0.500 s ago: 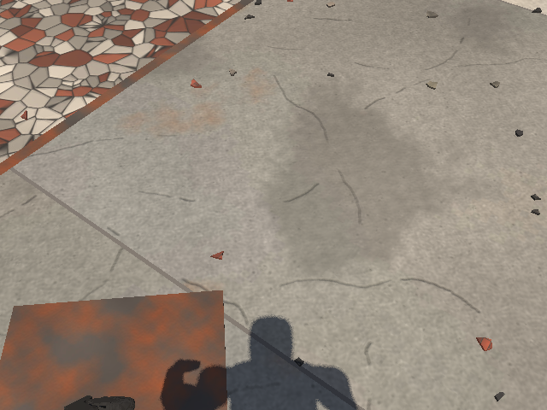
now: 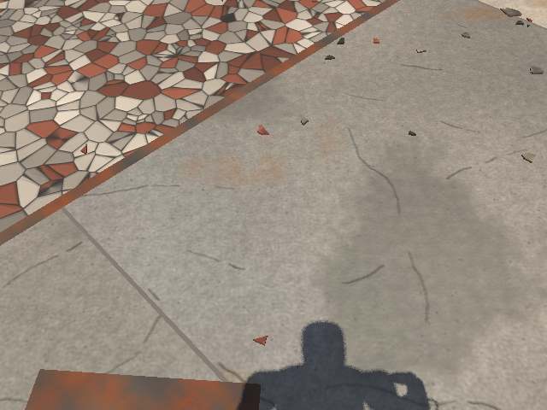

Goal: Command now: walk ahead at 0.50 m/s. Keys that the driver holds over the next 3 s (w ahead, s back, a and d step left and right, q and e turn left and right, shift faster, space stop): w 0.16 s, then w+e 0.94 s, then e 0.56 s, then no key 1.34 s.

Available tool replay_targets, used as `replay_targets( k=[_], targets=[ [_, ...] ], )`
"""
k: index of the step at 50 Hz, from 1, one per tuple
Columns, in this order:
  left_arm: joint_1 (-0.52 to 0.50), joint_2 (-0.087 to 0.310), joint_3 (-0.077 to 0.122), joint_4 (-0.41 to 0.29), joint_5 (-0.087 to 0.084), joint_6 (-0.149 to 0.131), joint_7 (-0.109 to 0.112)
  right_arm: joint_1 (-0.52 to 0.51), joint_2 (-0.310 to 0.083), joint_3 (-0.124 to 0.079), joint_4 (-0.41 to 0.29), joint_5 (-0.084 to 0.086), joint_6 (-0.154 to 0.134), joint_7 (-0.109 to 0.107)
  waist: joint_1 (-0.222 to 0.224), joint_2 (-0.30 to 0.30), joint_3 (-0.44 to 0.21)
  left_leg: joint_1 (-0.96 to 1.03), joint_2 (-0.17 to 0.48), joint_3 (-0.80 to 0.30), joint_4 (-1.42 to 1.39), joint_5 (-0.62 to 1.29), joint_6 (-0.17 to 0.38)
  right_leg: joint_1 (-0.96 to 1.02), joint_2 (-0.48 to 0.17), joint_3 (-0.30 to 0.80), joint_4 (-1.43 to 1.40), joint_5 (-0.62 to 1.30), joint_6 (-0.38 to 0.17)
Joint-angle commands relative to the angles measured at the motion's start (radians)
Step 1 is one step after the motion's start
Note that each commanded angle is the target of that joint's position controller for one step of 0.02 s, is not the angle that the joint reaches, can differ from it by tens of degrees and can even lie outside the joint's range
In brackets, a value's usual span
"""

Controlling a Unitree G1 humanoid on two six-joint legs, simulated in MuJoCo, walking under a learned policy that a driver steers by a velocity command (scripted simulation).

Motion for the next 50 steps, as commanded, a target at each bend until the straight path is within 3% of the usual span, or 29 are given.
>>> replay_targets(
  k=[1, 3, 4, 5, 6, 7, 8, 9, 10, 11, 13, 15, 17, 20, 23, 28, 31, 32, 33, 34, 35, 36, 37, 38, 39, 40, 43, 47, 50],
  targets=[
    [0.035, 0.178, 0.043, -0.017, -0.008, 0.006, 0.01, -0.127, -0.075, -0.012, -0.1, 0.006, -0.023, 0.017, -0.004, -0.106, 0.062, -0.012, -0.02, 0.009, -0.064, -0.041, 0.025, 0.021, -0.31, 0.133, -0.021, 0.3, -0.145],
    [0.019, 0.191, 0.049, -0.012, -0.01, 0.015, 0.014, -0.086, -0.1, -0.02, -0.094, 0.005, -0.028, 0.024, -0.039, -0.124, 0.036, 0.064, -0.042, 0.024, -0.089, -0.112, 0.053, 0.062, -0.326, 0.136, 0.04, 0.414, -0.126],
    [-0.004, 0.196, 0.05, -0.016, -0.011, 0.02, 0.017, -0.012, -0.122, -0.032, -0.074, 0.002, -0.03, 0.022, -0.087, -0.13, -0.007, 0.177, -0.071, 0.053, -0.111, -0.127, 0.072, 0.059, -0.307, 0.114, 0.124, 0.566, -0.11],
    [-0.01, 0.176, 0.042, -0.019, -0.008, 0.025, 0.019, 0.136, -0.164, -0.057, -0.025, -0.002, -0.029, 0.015, -0.154, -0.112, -0.101, 0.386, -0.094, 0.073, -0.121, -0.113, 0.1, 0.015, -0.255, 0.074, 0.295, 0.661, -0.084],
    [-0.002, 0.133, 0.022, -0.043, 0.012, 0.024, 0.022, 0.317, -0.235, -0.079, 0.014, -0.013, -0.027, 0.005, -0.216, -0.017, -0.249, 0.69, 0.058, -0.094, -0.081, -0.077, 0.162, -0.174, -0.197, 0.028, 0.59, 0.452, -0.047],
    [0.118, 0.007, -0.015, -0.058, 0.015, 0.002, 0.011, 0.377, -0.316, -0.097, 0.037, -0.013, -0.019, 0.005, -0.155, 0.251, -0.365, 1.028, 0.277, -0.567, -0.18, -0.277, 0.327, -0.591, -0.006, 0.025, 0.943, -0.171, 0.021],
    [0.065, 0.099, 0.004, -0.044, -0.004, -0.021, 0.005, 0.376, -0.216, -0.07, 0.03, 0.0, -0.019, 0.007, -0.195, 0.182, -0.367, 1.027, 0.278, -0.682, -0.274, -0.416, 0.321, -0.716, -0.032, 0.162, 1.073, -0.336, 0.013],
    [-0.021, 0.154, 0.02, -0.07, -0.034, -0.035, 0.0, 0.299, -0.175, -0.056, 0.017, -0.004, -0.022, 0.003, -0.189, 0.125, -0.215, 0.904, 0.254, -0.529, -0.291, -0.402, 0.271, -0.785, -0.081, 0.166, 1.1, -0.265, -0.004],
    [-0.072, 0.149, 0.019, -0.079, -0.037, -0.037, 0.004, 0.228, -0.15, -0.048, 0.003, -0.011, -0.023, 0.0, -0.162, 0.049, -0.14, 0.767, 0.219, -0.405, -0.312, -0.324, 0.241, -0.757, -0.133, 0.142, 1.06, -0.172, -0.007],
    [-0.096, 0.141, 0.024, -0.08, -0.023, -0.031, 0.009, 0.176, -0.117, -0.04, 0.001, -0.017, -0.027, 0.002, -0.135, 0.025, -0.075, 0.646, 0.184, -0.316, -0.348, -0.248, 0.224, -0.721, -0.164, 0.137, 0.998, -0.109, -0.001],
    [-0.052, 0.11, 0.028, -0.064, -0.019, -0.001, 0.011, 0.137, -0.088, -0.033, 0.007, -0.028, -0.04, 0.004, -0.086, 0.062, -0.05, 0.524, 0.149, -0.206, -0.41, -0.179, 0.205, -0.615, -0.195, 0.154, 0.943, -0.041, 0.006],
    [-0.049, 0.079, 0.026, -0.065, -0.02, 0.021, 0.013, 0.141, -0.104, -0.039, 0.025, -0.028, -0.051, 0.001, -0.071, 0.046, -0.021, 0.476, 0.149, -0.126, -0.455, -0.119, 0.211, -0.62, -0.198, 0.16, 0.908, 0.002, 0.019],
    [-0.093, 0.076, 0.029, -0.082, -0.016, 0.03, 0.015, 0.155, -0.123, -0.046, 0.042, -0.033, -0.055, -0.009, -0.076, 0.022, 0.007, 0.484, 0.15, -0.062, -0.477, -0.068, 0.21, -0.682, -0.194, 0.182, 0.841, 0.088, 0.031],
    [-0.147, 0.068, 0.03, -0.1, -0.01, 0.025, 0.006, 0.16, -0.131, -0.046, 0.056, -0.032, -0.051, -0.021, -0.087, 0.016, 0.022, 0.514, 0.125, 0.047, -0.487, -0.012, 0.183, -0.703, -0.177, 0.169, 0.69, 0.255, 0.037],
    [-0.249, 0.044, 0.019, -0.136, -0.005, 0.02, -0.012, 0.184, -0.145, -0.047, 0.07, -0.026, -0.045, -0.031, -0.127, 0.004, 0.052, 0.534, 0.115, 0.13, -0.498, 0.003, 0.16, -0.673, -0.167, 0.095, 0.539, 0.355, 0.031],
    [-0.373, 0.034, 0.01, -0.218, -0.007, 0.021, -0.043, 0.263, -0.17, -0.058, 0.108, -0.008, -0.007, -0.037, -0.165, -0.005, 0.09, 0.736, 0.179, 0.181, -0.414, 0.142, 0.149, -0.746, -0.146, 0.031, 0.425, 0.247, -0.006],
    [-0.317, 0.074, 0.03, -0.24, -0.008, 0.027, -0.057, 0.228, -0.209, -0.07, 0.095, 0.001, 0.017, -0.048, -0.102, 0.046, 0.024, 0.784, 0.189, 0.223, -0.241, 0.582, 0.118, -0.603, -0.07, -0.051, 0.42, 0.095, -0.058],
    [-0.227, 0.103, 0.048, -0.225, -0.01, 0.03, -0.057, 0.216, -0.219, -0.074, 0.089, 0.001, 0.027, -0.054, -0.049, 0.061, -0.031, 0.771, 0.179, 0.235, -0.108, 0.714, 0.105, -0.485, -0.029, -0.075, 0.42, 0.057, -0.082],
    [-0.072, 0.153, 0.078, -0.188, -0.012, 0.031, -0.048, 0.195, -0.219, -0.072, 0.081, 0.004, 0.032, -0.057, 0.038, 0.042, -0.11, 0.689, 0.143, 0.257, 0.096, 0.693, 0.075, -0.26, 0.009, -0.071, 0.35, 0.114, -0.12],
    [0.084, 0.242, 0.112, -0.155, -0.011, 0.041, -0.024, 0.206, -0.189, -0.058, 0.06, -0.012, 0.023, -0.058, 0.095, -0.075, -0.207, 0.44, 0.096, 0.258, 0.405, 0.37, 0.031, 0.05, -0.112, 0.146, 0.317, 0.115, -0.182],
    [0.048, 0.325, 0.119, -0.162, -0.019, 0.033, -0.019, 0.306, -0.031, -0.01, 0.014, -0.039, -0.012, -0.034, -0.037, -0.304, -0.29, -0.017, -0.131, 0.143, 0.735, -0.604, -0.027, 0.375, -0.354, 0.714, 0.224, -0.019, -0.375],
    [0.084, 0.239, 0.094, -0.181, -0.009, 0.024, -0.021, 0.193, -0.115, -0.023, 0.001, 0.001, -0.057, -0.016, 0.042, -0.185, -0.367, -0.133, -0.125, -0.061, 0.822, -0.64, -0.005, 0.418, -0.389, 0.852, 0.103, -0.088, -0.381],
    [0.043, 0.192, 0.081, -0.179, -0.002, 0.013, -0.021, 0.099, -0.153, -0.034, -0.03, 0.034, -0.08, -0.008, 0.048, -0.146, -0.225, -0.201, -0.075, -0.064, 0.794, -0.545, 0.022, 0.32, -0.358, 0.7, 0.088, -0.009, -0.33],
    [-0.023, 0.166, 0.073, -0.19, -0.005, 0.007, -0.02, 0.087, -0.143, -0.031, -0.031, 0.023, -0.09, -0.013, 0.001, -0.06, -0.146, -0.16, -0.03, -0.06, 0.701, -0.459, 0.031, 0.169, -0.313, 0.579, 0.087, 0.087, -0.294],
    [-0.09, 0.133, 0.063, -0.206, -0.003, 0.007, -0.019, 0.086, -0.149, -0.039, -0.02, -0.002, -0.087, -0.02, -0.039, -0.036, -0.088, -0.093, -0.003, -0.053, 0.615, -0.418, 0.022, 0.03, -0.274, 0.487, 0.072, 0.19, -0.271],
    [-0.124, 0.114, 0.054, -0.224, 0.009, 0.006, -0.015, 0.109, -0.155, -0.046, -0.017, -0.011, -0.074, -0.02, -0.074, -0.057, -0.074, -0.022, 0.015, -0.061, 0.575, -0.388, 0.012, -0.06, -0.252, 0.442, 0.05, 0.259, -0.265],
    [-0.121, 0.143, 0.06, -0.232, 0.002, 0.003, 0.0, 0.113, -0.122, -0.044, -0.031, -0.026, -0.04, -0.023, -0.101, -0.062, -0.044, 0.028, 0.011, -0.033, 0.436, -0.334, -0.039, -0.191, -0.219, 0.366, 0.01, 0.359, -0.268],
    [-0.067, 0.175, 0.07, -0.222, -0.006, 0.011, 0.022, -0.038, -0.08, -0.026, -0.081, -0.028, -0.037, -0.021, -0.051, -0.094, -0.007, 0.073, -0.043, -0.013, 0.119, -0.064, -0.07, -0.27, -0.141, 0.276, 0.017, 0.306, -0.207],
    [-0.015, 0.178, 0.073, -0.205, -0.01, 0.019, 0.023, -0.122, -0.082, -0.023, -0.115, -0.011, -0.044, -0.009, -0.01, -0.119, -0.005, 0.142, -0.086, -0.012, -0.022, 0.054, -0.065, -0.271, -0.144, 0.307, 0.037, 0.21, -0.174]
  ],
)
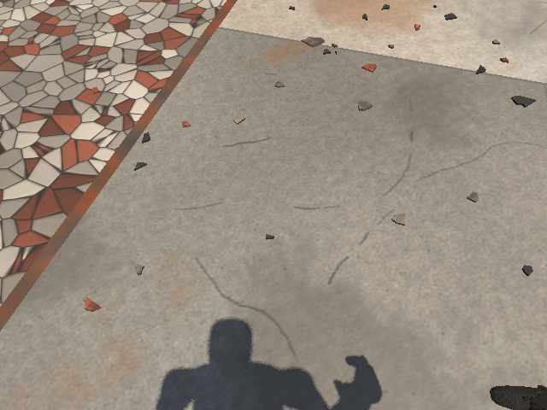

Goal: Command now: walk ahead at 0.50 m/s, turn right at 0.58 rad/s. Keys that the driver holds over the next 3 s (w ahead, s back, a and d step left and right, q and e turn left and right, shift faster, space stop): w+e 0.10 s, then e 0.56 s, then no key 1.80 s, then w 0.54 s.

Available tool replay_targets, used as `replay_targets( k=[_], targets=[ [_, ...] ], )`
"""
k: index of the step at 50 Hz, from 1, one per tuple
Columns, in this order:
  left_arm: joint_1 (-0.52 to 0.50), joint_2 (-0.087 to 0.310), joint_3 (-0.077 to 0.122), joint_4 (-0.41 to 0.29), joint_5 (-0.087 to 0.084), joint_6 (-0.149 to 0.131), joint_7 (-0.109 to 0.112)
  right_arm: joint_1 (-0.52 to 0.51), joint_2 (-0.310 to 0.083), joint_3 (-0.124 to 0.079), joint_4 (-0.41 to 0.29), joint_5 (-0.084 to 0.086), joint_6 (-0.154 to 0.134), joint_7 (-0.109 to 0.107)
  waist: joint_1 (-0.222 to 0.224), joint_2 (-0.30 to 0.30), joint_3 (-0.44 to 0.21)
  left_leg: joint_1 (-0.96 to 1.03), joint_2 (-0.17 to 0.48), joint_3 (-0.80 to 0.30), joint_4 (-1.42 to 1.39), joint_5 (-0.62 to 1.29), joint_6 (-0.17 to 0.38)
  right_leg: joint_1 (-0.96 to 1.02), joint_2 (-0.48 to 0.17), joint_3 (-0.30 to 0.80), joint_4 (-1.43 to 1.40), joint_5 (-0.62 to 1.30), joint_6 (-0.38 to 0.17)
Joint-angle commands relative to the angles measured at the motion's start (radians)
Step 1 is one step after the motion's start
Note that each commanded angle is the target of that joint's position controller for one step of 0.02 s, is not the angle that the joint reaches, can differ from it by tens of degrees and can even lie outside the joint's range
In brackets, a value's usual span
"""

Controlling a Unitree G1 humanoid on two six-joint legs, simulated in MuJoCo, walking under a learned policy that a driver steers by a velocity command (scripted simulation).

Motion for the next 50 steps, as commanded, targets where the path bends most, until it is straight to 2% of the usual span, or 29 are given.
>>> replay_targets(
  k=[1, 5, 6, 7, 8, 9, 10, 11, 12, 13, 15, 17, 21, 24, 27, 29, 30, 31, 32, 33, 34, 35, 36, 37, 40, 43, 47, 49, 50],
  targets=[
    [0.024, 0.174, 0.048, -0.05, -0.008, -0.007, 0.009, -0.101, -0.064, -0.01, -0.091, 0.014, -0.017, 0.009, 0.011, -0.117, -0.027, 0.161, -0.073, 0.047, -0.115, 0.106, 0.001, -0.101, -0.208, 0.167, -0.075, 0.167, -0.124],
    [0.026, 0.165, 0.048, -0.048, -0.005, 0.005, 0.018, -0.059, -0.118, -0.029, -0.093, 0.017, -0.036, 0.02, -0.027, -0.156, -0.039, 0.217, -0.078, 0.021, -0.181, -0.035, 0.047, 0.011, -0.254, 0.282, 0.051, 0.162, -0.099],
    [0.004, 0.153, 0.044, -0.057, -0.003, 0.01, 0.019, 0.01, -0.133, -0.039, -0.074, 0.009, -0.042, 0.016, -0.068, -0.163, -0.058, 0.306, -0.088, 0.041, -0.227, -0.032, 0.07, 0.01, -0.22, 0.278, 0.127, 0.241, -0.074],
    [-0.01, 0.117, 0.031, -0.074, 0.002, 0.011, 0.018, 0.108, -0.167, -0.053, -0.061, -0.012, -0.048, 0.01, -0.118, -0.143, -0.146, 0.485, -0.029, 0.01, -0.223, 0.03, 0.112, -0.028, -0.155, 0.231, 0.296, 0.297, -0.031],
    [0.0, 0.069, 0.013, -0.107, 0.024, 0.012, 0.023, 0.248, -0.234, -0.067, -0.054, -0.03, -0.045, 0.002, -0.157, -0.003, -0.304, 0.756, 0.161, -0.165, -0.171, 0.213, 0.17, -0.174, -0.07, 0.129, 0.596, 0.065, 0.023],
    [0.181, 0.04, 0.004, -0.127, -0.006, 0.006, 0.021, 0.27, -0.271, -0.075, -0.029, -0.033, -0.026, 0.011, -0.06, 0.364, -0.416, 0.998, 0.371, -0.595, -0.239, 0.232, 0.345, -0.491, 0.028, 0.062, 0.873, -0.46, 0.08],
    [0.184, 0.154, 0.024, -0.085, -0.011, 0.013, 0.025, 0.229, -0.161, -0.05, -0.062, -0.007, -0.017, 0.013, -0.078, 0.21, -0.357, 0.943, 0.355, -0.573, -0.248, 0.151, 0.323, -0.562, -0.059, 0.104, 0.989, -0.419, 0.103],
    [0.073, 0.198, 0.038, -0.1, -0.008, 0.025, 0.025, 0.185, -0.1, -0.032, -0.079, -0.003, -0.005, 0.007, -0.106, 0.112, -0.244, 0.825, 0.31, -0.377, -0.243, 0.214, 0.285, -0.584, -0.084, 0.064, 1.011, -0.352, 0.12],
    [0.018, 0.195, 0.042, -0.11, -0.002, 0.038, 0.029, 0.139, -0.087, -0.024, -0.083, -0.009, 0.007, 0.005, -0.092, 0.034, -0.183, 0.704, 0.262, -0.25, -0.251, 0.313, 0.267, -0.554, -0.118, 0.027, 0.989, -0.304, 0.134],
    [-0.01, 0.187, 0.047, -0.124, 0.004, 0.049, 0.031, 0.11, -0.079, -0.022, -0.074, -0.009, 0.016, 0.003, -0.073, 0.031, -0.13, 0.607, 0.226, -0.171, -0.263, 0.366, 0.264, -0.535, -0.146, 0.012, 0.945, -0.276, 0.14],
    [0.008, 0.125, 0.038, -0.135, -0.009, 0.072, 0.027, 0.086, -0.091, -0.026, -0.059, -0.018, 0.019, 0.0, -0.042, 0.091, -0.095, 0.477, 0.179, -0.055, -0.33, 0.355, 0.263, -0.451, -0.167, -0.035, 0.863, -0.232, 0.142],
    [-0.023, 0.095, 0.029, -0.162, -0.007, 0.081, 0.028, 0.073, -0.123, -0.038, -0.048, -0.016, 0.022, -0.008, -0.042, 0.105, -0.095, 0.477, 0.197, -0.007, -0.37, 0.385, 0.293, -0.46, -0.177, -0.055, 0.776, -0.184, 0.152],
    [-0.076, 0.093, 0.025, -0.186, 0.001, 0.084, 0.011, 0.046, -0.149, -0.048, -0.04, 0.001, 0.046, -0.023, -0.053, 0.076, -0.142, 0.513, 0.212, 0.094, -0.393, 0.322, 0.293, -0.402, -0.194, -0.078, 0.594, -0.007, 0.145],
    [-0.139, 0.099, 0.026, -0.21, 0.003, 0.087, -0.008, 0.045, -0.166, -0.052, -0.03, 0.01, 0.062, -0.021, -0.072, 0.081, -0.114, 0.504, 0.202, 0.163, -0.39, 0.22, 0.266, -0.336, -0.182, -0.118, 0.464, 0.044, 0.123],
    [-0.186, 0.116, 0.035, -0.243, 0.003, 0.097, -0.025, 0.069, -0.193, -0.062, -0.016, 0.028, 0.074, -0.012, -0.085, 0.089, -0.089, 0.557, 0.23, 0.168, -0.34, 0.182, 0.245, -0.318, -0.167, -0.147, 0.361, -0.011, 0.094],
    [-0.171, 0.12, 0.043, -0.247, 0.003, 0.1, -0.033, 0.062, -0.2, -0.066, -0.012, 0.044, 0.08, -0.01, -0.063, 0.087, -0.088, 0.58, 0.231, 0.184, -0.261, 0.188, 0.21, -0.26, -0.146, -0.171, 0.233, 0.012, 0.062],
    [-0.135, 0.133, 0.052, -0.237, 0.006, 0.098, -0.03, 0.07, -0.187, -0.063, -0.005, 0.05, 0.082, -0.009, -0.043, 0.068, -0.1, 0.557, 0.201, 0.217, -0.174, 0.188, 0.172, -0.169, -0.119, -0.181, 0.136, 0.094, 0.036],
    [-0.067, 0.204, 0.078, -0.224, 0.011, 0.095, -0.014, 0.129, -0.156, -0.056, 0.012, 0.036, 0.079, -0.004, -0.026, -0.039, -0.149, 0.465, 0.129, 0.272, 0.002, 0.115, 0.103, 0.009, -0.149, -0.094, 0.065, 0.368, -0.013],
    [-0.023, 0.337, 0.105, -0.238, 0.021, 0.092, 0.009, 0.132, -0.097, -0.032, -0.035, -0.021, 0.072, 0.002, -0.049, -0.331, -0.197, 0.137, -0.006, 0.319, 0.333, -0.455, 0.009, 0.252, -0.408, 0.266, 0.112, 0.832, -0.159],
    [-0.028, 0.303, 0.086, -0.255, 0.037, 0.074, 0.002, 0.092, -0.1, -0.028, -0.054, -0.022, 0.07, 0.003, -0.012, -0.3, -0.304, 0.003, -0.087, 0.127, 0.547, -0.715, -0.017, 0.26, -0.52, 0.437, 0.08, 0.793, -0.33],
    [-0.047, 0.249, 0.069, -0.25, 0.033, 0.057, -0.007, 0.047, -0.146, -0.04, -0.051, 0.008, 0.075, 0.003, 0.008, -0.178, -0.28, -0.015, -0.055, 0.061, 0.609, -0.663, -0.008, 0.221, -0.474, 0.34, 0.062, 0.733, -0.298],
    [-0.093, 0.214, 0.057, -0.24, 0.022, 0.046, -0.004, 0.047, -0.139, -0.039, -0.047, 0.022, 0.081, -0.003, -0.023, -0.145, -0.227, -0.025, -0.031, 0.053, 0.581, -0.588, 0.006, 0.173, -0.417, 0.251, 0.069, 0.643, -0.23],
    [-0.135, 0.184, 0.047, -0.24, 0.011, 0.046, -0.001, 0.052, -0.137, -0.039, -0.032, 0.014, 0.087, -0.012, -0.039, -0.106, -0.196, -0.014, -0.014, 0.049, 0.52, -0.531, 0.006, 0.122, -0.377, 0.204, 0.06, 0.562, -0.182],
    [-0.175, 0.175, 0.039, -0.242, 0.008, 0.051, 0.005, 0.055, -0.147, -0.043, -0.03, 0.007, 0.095, -0.018, -0.059, -0.123, -0.177, 0.037, -0.011, 0.053, 0.477, -0.486, 0.001, 0.054, -0.355, 0.173, 0.047, 0.526, -0.164],
    [-0.206, 0.174, 0.033, -0.239, 0.029, 0.054, 0.013, 0.1, -0.115, -0.033, -0.014, 0.012, 0.107, -0.018, -0.085, -0.152, -0.182, 0.161, -0.04, 0.078, 0.361, -0.421, -0.019, -0.032, -0.318, 0.121, 0.029, 0.523, -0.163],
    [-0.208, 0.172, 0.031, -0.219, 0.028, 0.056, 0.016, 0.086, -0.086, -0.017, -0.016, 0.01, 0.112, -0.018, -0.064, -0.165, -0.178, 0.247, -0.04, 0.081, 0.197, -0.386, -0.018, -0.064, -0.308, 0.112, 0.03, 0.427, -0.157],
    [-0.212, 0.152, 0.016, -0.185, 0.032, 0.061, 0.006, 0.085, -0.095, -0.018, -0.016, 0.012, 0.114, -0.009, -0.053, -0.179, -0.143, 0.341, -0.05, 0.093, 0.026, -0.338, 0.002, -0.109, -0.307, 0.153, 0.031, 0.223, -0.142],
    [-0.224, 0.115, -0.002, -0.166, 0.024, 0.06, 0.002, 0.124, -0.073, -0.011, -0.001, 0.0, 0.106, 0.0, -0.09, -0.155, -0.121, 0.466, -0.063, 0.117, -0.201, -0.172, 0.033, -0.163, -0.265, 0.138, 0.058, 0.101, -0.085],
    [-0.183, 0.085, -0.013, -0.148, 0.031, 0.054, 0.0, 0.136, -0.089, -0.009, -0.001, -0.018, 0.101, 0.002, -0.08, -0.112, -0.124, 0.535, -0.013, 0.055, -0.251, -0.071, 0.057, -0.198, -0.222, 0.121, 0.084, 0.018, -0.027]
  ],
)
Over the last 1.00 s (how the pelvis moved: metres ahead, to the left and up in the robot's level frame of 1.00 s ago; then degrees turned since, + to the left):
0.55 -0.05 0.00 -25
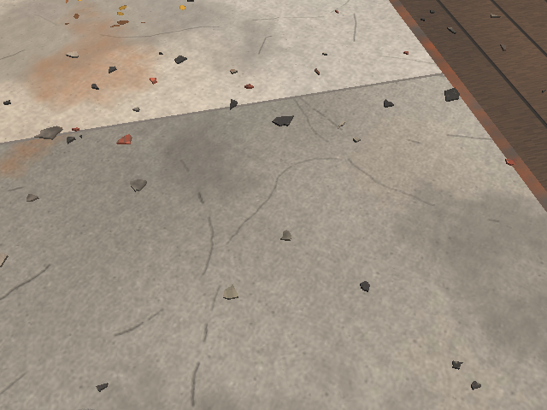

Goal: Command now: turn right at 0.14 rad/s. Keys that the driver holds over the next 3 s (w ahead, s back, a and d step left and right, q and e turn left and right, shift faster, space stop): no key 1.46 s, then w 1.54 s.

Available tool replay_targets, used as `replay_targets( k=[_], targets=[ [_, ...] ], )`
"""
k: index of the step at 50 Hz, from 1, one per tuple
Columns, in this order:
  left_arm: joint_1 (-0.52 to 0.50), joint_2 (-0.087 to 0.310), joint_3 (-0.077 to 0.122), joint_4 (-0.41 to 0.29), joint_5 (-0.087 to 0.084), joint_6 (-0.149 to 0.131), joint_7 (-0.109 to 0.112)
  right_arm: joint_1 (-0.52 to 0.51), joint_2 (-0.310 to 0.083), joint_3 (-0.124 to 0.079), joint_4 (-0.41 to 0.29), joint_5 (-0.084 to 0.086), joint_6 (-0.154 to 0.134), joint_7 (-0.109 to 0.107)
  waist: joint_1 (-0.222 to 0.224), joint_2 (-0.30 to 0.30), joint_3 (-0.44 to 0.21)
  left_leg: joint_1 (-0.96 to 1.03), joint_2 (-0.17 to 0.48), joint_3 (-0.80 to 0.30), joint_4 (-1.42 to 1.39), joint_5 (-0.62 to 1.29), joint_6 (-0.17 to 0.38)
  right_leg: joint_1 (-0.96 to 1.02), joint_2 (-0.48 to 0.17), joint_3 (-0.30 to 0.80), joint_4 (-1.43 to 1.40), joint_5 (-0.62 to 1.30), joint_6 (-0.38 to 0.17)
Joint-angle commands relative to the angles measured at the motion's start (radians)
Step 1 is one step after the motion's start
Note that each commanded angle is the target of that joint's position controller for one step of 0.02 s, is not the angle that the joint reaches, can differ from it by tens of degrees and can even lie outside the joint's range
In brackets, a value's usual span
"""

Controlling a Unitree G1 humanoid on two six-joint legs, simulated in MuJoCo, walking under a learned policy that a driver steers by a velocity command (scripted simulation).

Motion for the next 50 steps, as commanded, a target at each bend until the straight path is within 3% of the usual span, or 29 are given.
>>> replay_targets(
  k=[1, 2, 3, 4, 7, 10, 16, 31, 50],
  targets=[
    [0.057, 0.077, 0.013, -0.024, 0.018, -0.021, -0.004, 0.031, -0.158, -0.026, -0.059, -0.031, -0.021, 0.0, 0.036, 0.048, -0.111, 0.188, 0.157, -0.154, -0.182, 0.301, 0.086, -0.032, -0.09, 0.11, -0.012, -0.104, -0.028],
    [0.08, 0.063, 0.013, -0.026, 0.019, -0.022, -0.002, -0.03, -0.145, -0.02, -0.046, -0.027, -0.023, 0.002, 0.085, 0.18, -0.095, 0.021, 0.208, -0.207, -0.223, 0.125, 0.171, 0.063, -0.052, 0.038, -0.033, -0.134, 0.014],
    [0.038, 0.098, 0.018, -0.012, 0.024, -0.018, 0.003, -0.086, -0.086, -0.005, -0.069, -0.025, -0.03, 0.007, 0.064, 0.151, -0.055, -0.05, 0.153, -0.179, -0.249, -0.046, 0.146, 0.134, -0.068, 0.043, -0.05, -0.057, 0.029],
    [-0.001, 0.113, 0.026, -0.011, 0.02, -0.014, 0.006, -0.072, -0.077, -0.003, -0.06, -0.027, -0.037, 0.007, 0.039, 0.135, -0.043, -0.057, 0.109, -0.138, -0.244, -0.118, 0.101, 0.147, -0.066, 0.047, -0.046, -0.016, 0.022],
    [0.002, 0.104, 0.027, 0.008, 0.013, -0.003, 0.012, -0.016, -0.094, 0.0, -0.036, -0.014, -0.058, 0.002, 0.019, 0.081, -0.023, -0.029, 0.066, -0.084, -0.212, -0.079, 0.059, 0.136, -0.08, 0.075, -0.066, 0.039, 0.001],
    [0.016, 0.085, 0.026, 0.037, 0.008, -0.013, 0.012, 0.017, -0.082, 0.006, -0.023, -0.009, -0.056, -0.008, 0.002, 0.026, -0.035, 0.017, 0.052, -0.064, -0.18, -0.025, 0.063, 0.122, -0.082, 0.077, -0.073, 0.081, 0.002],
    [0.038, 0.079, 0.031, 0.091, 0.003, -0.018, 0.018, 0.025, -0.07, 0.013, -0.005, -0.007, -0.051, -0.011, -0.004, -0.023, -0.052, 0.049, 0.035, -0.045, -0.159, 0.043, 0.067, 0.142, -0.088, 0.08, -0.074, 0.157, 0.013],
    [0.047, 0.089, 0.033, 0.246, -0.005, -0.013, 0.037, 0.046, -0.067, 0.018, 0.095, -0.002, -0.048, -0.011, 0.0, -0.014, -0.033, 0.072, 0.012, -0.025, -0.186, 0.107, 0.065, 0.193, -0.092, 0.071, -0.092, 0.212, 0.022],
    [0.038, 0.079, 0.017, 0.414, -0.009, -0.013, 0.042, 0.115, -0.061, 0.028, 0.183, 0.0, -0.044, -0.023, 0.0, -0.014, -0.004, 0.084, 0.001, -0.025, -0.215, 0.095, 0.072, 0.178, -0.084, 0.043, -0.124, 0.163, 0.035]
  ],
)
Over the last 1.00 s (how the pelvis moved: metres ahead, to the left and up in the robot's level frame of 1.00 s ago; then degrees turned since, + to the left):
0.26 0.00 -0.01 -29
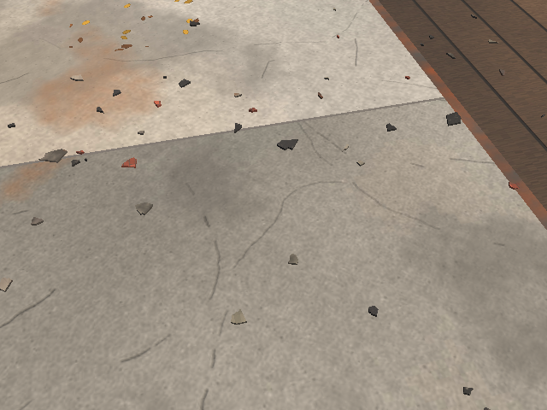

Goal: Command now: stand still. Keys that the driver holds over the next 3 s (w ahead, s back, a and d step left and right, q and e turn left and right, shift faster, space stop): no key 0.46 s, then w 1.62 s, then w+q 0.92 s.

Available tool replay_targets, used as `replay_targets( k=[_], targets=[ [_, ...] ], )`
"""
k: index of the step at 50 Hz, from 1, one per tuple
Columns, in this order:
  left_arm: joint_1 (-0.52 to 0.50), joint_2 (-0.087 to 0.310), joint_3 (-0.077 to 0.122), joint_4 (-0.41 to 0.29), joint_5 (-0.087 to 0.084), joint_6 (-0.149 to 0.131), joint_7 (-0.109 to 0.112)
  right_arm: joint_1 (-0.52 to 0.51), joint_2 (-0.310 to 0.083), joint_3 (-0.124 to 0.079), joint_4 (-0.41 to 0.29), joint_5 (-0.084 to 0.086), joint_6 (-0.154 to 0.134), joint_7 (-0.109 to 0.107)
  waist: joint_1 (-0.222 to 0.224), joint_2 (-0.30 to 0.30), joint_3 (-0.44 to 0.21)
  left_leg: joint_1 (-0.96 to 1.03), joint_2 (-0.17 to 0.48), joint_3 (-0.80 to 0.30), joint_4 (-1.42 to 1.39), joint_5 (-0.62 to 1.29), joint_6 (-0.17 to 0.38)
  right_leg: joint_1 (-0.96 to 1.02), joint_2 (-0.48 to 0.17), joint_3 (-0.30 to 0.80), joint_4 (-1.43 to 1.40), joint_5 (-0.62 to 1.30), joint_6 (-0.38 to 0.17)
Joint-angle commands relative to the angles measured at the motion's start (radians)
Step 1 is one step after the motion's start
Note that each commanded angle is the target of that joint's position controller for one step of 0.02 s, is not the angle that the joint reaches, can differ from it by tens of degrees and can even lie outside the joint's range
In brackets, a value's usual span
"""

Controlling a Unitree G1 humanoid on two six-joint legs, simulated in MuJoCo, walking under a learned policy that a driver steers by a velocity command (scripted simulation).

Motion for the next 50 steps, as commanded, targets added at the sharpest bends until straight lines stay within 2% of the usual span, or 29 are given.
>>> replay_targets(
  k=[1, 23, 24, 25, 26, 27, 28, 29, 30, 31, 33, 35, 37, 38, 39, 40, 41, 42, 43, 44, 45, 46, 48, 50],
  targets=[
    [0.006, 0.109, 0.014, -0.012, 0.0, -0.008, 0.004, 0.029, -0.111, -0.019, -0.025, 0.0, -0.008, -0.004, 0.001, 0.005, -0.011, -0.066, 0.059, -0.059, -0.107, 0.126, 0.011, 0.042, -0.02, 0.008, -0.045, 0.173, -0.029],
    [0.055, 0.087, -0.006, 0.057, -0.002, -0.01, 0.009, 0.109, -0.081, -0.012, 0.011, 0.003, -0.006, -0.006, 0.003, 0.005, 0.006, -0.065, 0.051, -0.061, -0.115, 0.134, 0.018, 0.016, -0.02, -0.006, -0.053, 0.15, -0.022],
    [0.072, 0.073, -0.01, 0.065, -0.002, -0.009, 0.01, 0.126, -0.076, -0.012, 0.02, 0.002, -0.004, -0.008, 0.003, 0.014, -0.016, -0.056, 0.047, -0.062, -0.131, 0.025, 0.021, 0.022, -0.005, -0.025, -0.044, 0.072, -0.022],
    [0.072, 0.068, -0.011, 0.066, -0.005, -0.008, 0.011, 0.132, -0.093, -0.018, 0.023, 0.008, -0.001, -0.012, -0.003, 0.034, -0.002, -0.064, 0.051, -0.082, -0.155, -0.153, 0.037, -0.007, 0.023, -0.058, -0.005, -0.044, -0.024],
    [0.061, 0.071, -0.009, 0.057, -0.009, -0.012, 0.011, 0.136, -0.133, -0.032, 0.018, 0.016, 0.002, -0.017, -0.013, 0.079, 0.025, -0.074, 0.087, -0.145, -0.194, -0.339, 0.073, -0.07, 0.056, -0.099, 0.072, -0.173, -0.028],
    [0.031, 0.073, -0.009, 0.037, -0.009, -0.022, 0.008, 0.163, -0.165, -0.043, 0.016, 0.023, 0.002, -0.02, -0.03, 0.13, 0.057, -0.068, 0.173, -0.264, -0.259, -0.499, 0.124, -0.165, 0.059, -0.119, 0.165, -0.226, -0.034],
    [-0.001, 0.07, -0.012, 0.012, -0.01, -0.039, 0.001, 0.179, -0.198, -0.057, 0.014, 0.027, -0.003, -0.023, -0.043, 0.175, 0.094, -0.081, 0.282, -0.4, -0.322, -0.57, 0.184, -0.232, 0.022, -0.113, 0.276, -0.216, -0.045],
    [-0.029, 0.071, -0.011, -0.006, -0.016, -0.056, -0.008, 0.186, -0.203, -0.063, 0.011, 0.022, -0.013, -0.025, -0.048, 0.176, 0.134, -0.084, 0.351, -0.487, -0.362, -0.546, 0.229, -0.304, -0.021, -0.085, 0.375, -0.225, -0.057],
    [-0.041, 0.077, -0.006, -0.017, -0.023, -0.069, -0.018, 0.187, -0.186, -0.063, 0.006, 0.014, -0.025, -0.023, -0.047, 0.157, 0.153, -0.041, 0.382, -0.518, -0.37, -0.479, 0.248, -0.392, -0.054, -0.06, 0.46, -0.269, -0.068],
    [-0.034, 0.079, -0.002, -0.02, -0.029, -0.081, -0.027, 0.178, -0.168, -0.062, -0.002, 0.016, -0.034, -0.02, -0.034, 0.128, 0.149, 0.013, 0.382, -0.501, -0.359, -0.414, 0.242, -0.449, -0.08, -0.046, 0.483, -0.282, -0.079],
    [-0.038, 0.075, 0.0, -0.029, -0.035, -0.105, -0.039, 0.149, -0.155, -0.063, -0.024, 0.034, -0.041, -0.016, -0.021, 0.093, 0.118, 0.047, 0.322, -0.375, -0.335, -0.275, 0.186, -0.404, -0.094, -0.061, 0.335, -0.239, -0.09],
    [-0.009, 0.056, 0.001, -0.018, -0.034, -0.116, -0.047, 0.132, -0.176, -0.069, -0.032, 0.041, -0.036, -0.012, 0.002, 0.109, 0.073, -0.036, 0.243, -0.24, -0.29, -0.186, 0.155, -0.2, -0.045, -0.132, 0.167, -0.148, -0.079],
    [0.136, 0.059, 0.013, 0.043, -0.033, -0.112, -0.05, 0.126, -0.178, -0.069, -0.039, 0.044, -0.027, -0.007, 0.061, 0.092, 0.029, -0.193, 0.187, -0.17, -0.194, -0.182, 0.141, 0.082, 0.032, -0.203, 0.057, 0.017, -0.055],
    [0.218, 0.072, 0.022, 0.068, -0.032, -0.105, -0.046, 0.115, -0.16, -0.062, -0.046, 0.041, -0.03, -0.005, 0.099, 0.065, 0.011, -0.255, 0.159, -0.141, -0.107, -0.137, 0.122, 0.188, 0.037, -0.187, 0.031, 0.005, -0.059],
    [0.316, 0.129, 0.039, 0.078, -0.029, -0.106, -0.038, 0.084, -0.097, -0.042, -0.064, 0.031, -0.039, 0.003, 0.143, -0.083, -0.012, -0.357, 0.079, -0.038, 0.183, -0.063, 0.064, 0.292, -0.116, 0.038, -0.086, -0.106, -0.108],
    [0.432, 0.258, 0.06, 0.079, -0.024, -0.11, -0.041, 0.08, -0.022, -0.024, -0.114, 0.016, -0.059, 0.004, 0.147, -0.323, -0.084, -0.571, -0.032, 0.023, 0.529, -0.242, 0.012, 0.422, -0.357, 0.496, -0.241, -0.247, -0.252],
    [0.398, 0.223, 0.043, 0.083, -0.004, -0.129, -0.051, 0.068, -0.059, -0.035, -0.126, 0.047, -0.074, 0.003, 0.12, -0.238, -0.06, -0.661, -0.003, -0.099, 0.731, -0.277, 0.03, 0.358, -0.427, 0.688, -0.309, -0.456, -0.333],
    [0.289, 0.166, 0.025, 0.044, -0.007, -0.144, -0.056, 0.031, -0.1, -0.042, -0.142, 0.068, -0.087, 0.009, 0.084, -0.145, 0.04, -0.741, 0.061, -0.127, 0.795, -0.176, 0.057, 0.292, -0.4, 0.587, -0.31, -0.48, -0.303],
    [0.213, 0.125, 0.011, 0.017, -0.009, -0.15, -0.063, 0.029, -0.115, -0.048, -0.134, 0.061, -0.095, 0.014, 0.056, -0.108, 0.068, -0.732, 0.099, -0.113, 0.782, -0.069, 0.067, 0.247, -0.341, 0.45, -0.313, -0.377, -0.259],
    [0.166, 0.109, 0.002, -0.002, -0.009, -0.149, -0.069, 0.031, -0.121, -0.055, -0.126, 0.045, -0.099, 0.013, 0.034, -0.085, 0.072, -0.698, 0.126, -0.105, 0.726, 0.011, 0.066, 0.209, -0.295, 0.339, -0.319, -0.236, -0.226],
    [0.161, 0.088, -0.005, -0.008, -0.006, -0.144, -0.07, 0.028, -0.131, -0.064, -0.125, 0.034, -0.097, 0.016, 0.023, -0.089, 0.072, -0.648, 0.144, -0.094, 0.668, 0.065, 0.058, 0.18, -0.253, 0.24, -0.326, -0.105, -0.198],
    [0.186, 0.075, -0.01, -0.003, -0.003, -0.138, -0.066, 0.028, -0.121, -0.065, -0.12, 0.031, -0.091, 0.022, 0.022, -0.097, 0.062, -0.611, 0.149, -0.074, 0.631, 0.102, 0.047, 0.169, -0.222, 0.169, -0.33, -0.002, -0.186],
    [0.244, 0.093, -0.009, 0.008, 0.001, -0.132, -0.053, -0.007, -0.09, -0.062, -0.131, 0.026, -0.08, 0.028, 0.03, -0.081, 0.055, -0.614, 0.145, -0.04, 0.574, 0.155, 0.017, 0.176, -0.203, 0.094, -0.333, 0.179, -0.201],
    [0.26, 0.115, -0.007, 0.003, 0.003, -0.126, -0.041, -0.098, -0.069, -0.055, -0.169, 0.024, -0.075, 0.028, 0.042, -0.059, 0.068, -0.632, 0.14, -0.026, 0.455, 0.207, -0.007, 0.168, -0.2, 0.052, -0.344, 0.276, -0.214]
  ],
)
Over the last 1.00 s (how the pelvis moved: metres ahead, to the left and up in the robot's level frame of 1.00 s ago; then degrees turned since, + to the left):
0.03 0.04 0.01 0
